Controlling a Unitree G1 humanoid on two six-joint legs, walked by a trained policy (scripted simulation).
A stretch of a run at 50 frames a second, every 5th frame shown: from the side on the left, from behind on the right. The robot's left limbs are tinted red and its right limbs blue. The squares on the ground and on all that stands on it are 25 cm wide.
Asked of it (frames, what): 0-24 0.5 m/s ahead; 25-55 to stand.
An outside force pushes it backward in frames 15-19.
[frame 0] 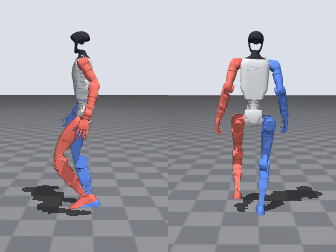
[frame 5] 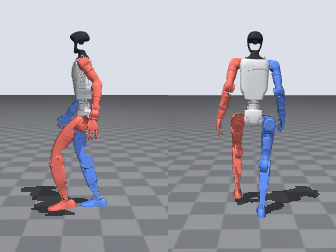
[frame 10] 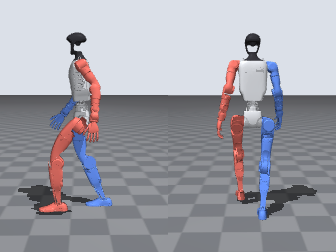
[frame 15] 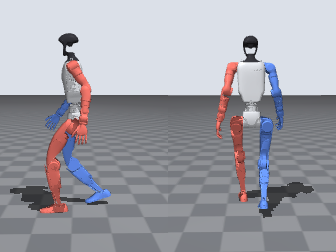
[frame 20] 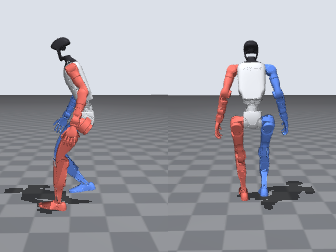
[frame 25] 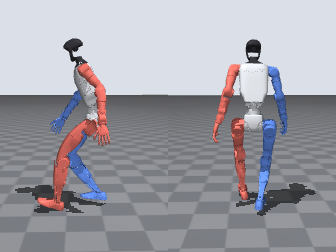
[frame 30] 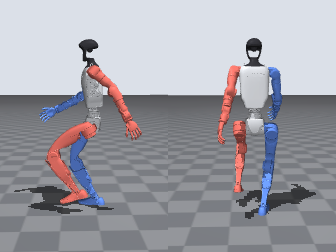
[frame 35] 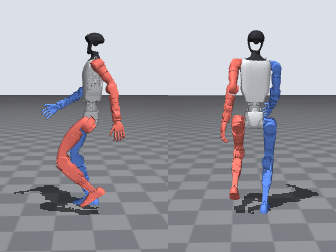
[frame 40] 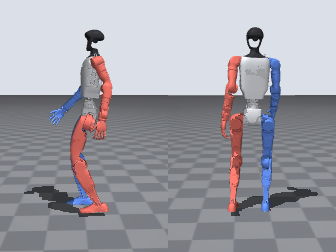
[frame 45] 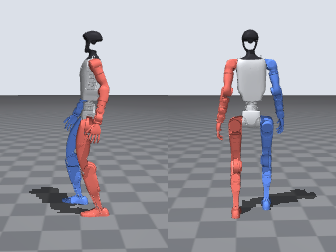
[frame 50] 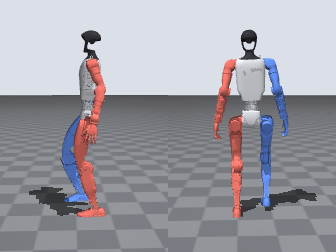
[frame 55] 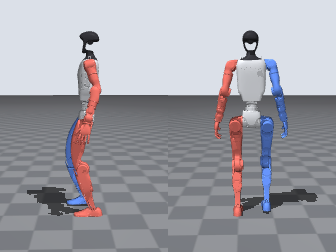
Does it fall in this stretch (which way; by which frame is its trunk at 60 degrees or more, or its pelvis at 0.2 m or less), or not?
no
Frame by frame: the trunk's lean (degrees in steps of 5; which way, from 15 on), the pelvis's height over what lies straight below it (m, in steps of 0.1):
0: 5, 0.8
5: 5, 0.8
10: 5, 0.8
15: 5, 0.7
20: 25 forward, 0.8
25: 20 forward, 0.7
30: 5, 0.7
35: 5, 0.8
40: 5, 0.8
45: 5, 0.8
50: 5, 0.8
55: 0, 0.8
